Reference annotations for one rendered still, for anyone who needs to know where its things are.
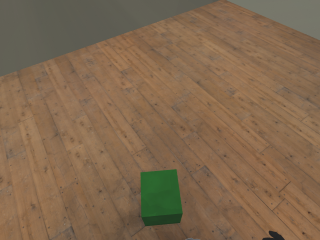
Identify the carton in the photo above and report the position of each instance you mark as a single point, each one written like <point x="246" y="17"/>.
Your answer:
<point x="160" y="197"/>

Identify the right robot hand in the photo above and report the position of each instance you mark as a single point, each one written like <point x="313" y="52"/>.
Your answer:
<point x="275" y="236"/>

